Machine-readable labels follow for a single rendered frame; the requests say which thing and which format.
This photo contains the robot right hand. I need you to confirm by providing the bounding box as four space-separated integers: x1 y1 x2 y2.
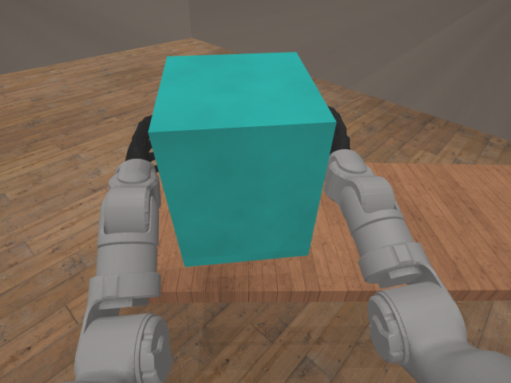
328 106 351 154

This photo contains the table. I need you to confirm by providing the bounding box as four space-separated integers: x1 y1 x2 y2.
149 163 511 303

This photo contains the right robot forearm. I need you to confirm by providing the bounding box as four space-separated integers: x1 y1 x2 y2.
324 149 467 340

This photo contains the robot left hand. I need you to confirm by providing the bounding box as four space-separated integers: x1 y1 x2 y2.
125 115 159 172

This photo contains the left robot forearm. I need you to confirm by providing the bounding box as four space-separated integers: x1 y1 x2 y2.
74 159 161 380

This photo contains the carton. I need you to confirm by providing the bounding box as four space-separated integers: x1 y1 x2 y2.
148 52 337 267

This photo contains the right robot upper arm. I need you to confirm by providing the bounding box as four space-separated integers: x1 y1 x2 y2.
367 281 511 383

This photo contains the left robot upper arm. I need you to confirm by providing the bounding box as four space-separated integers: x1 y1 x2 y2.
60 313 172 383

